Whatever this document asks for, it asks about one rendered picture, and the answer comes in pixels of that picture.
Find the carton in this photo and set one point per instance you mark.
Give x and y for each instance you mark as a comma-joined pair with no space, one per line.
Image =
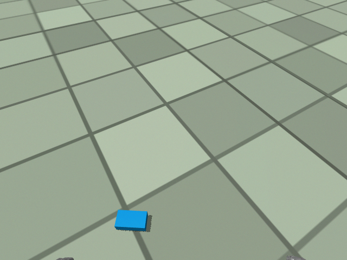
131,220

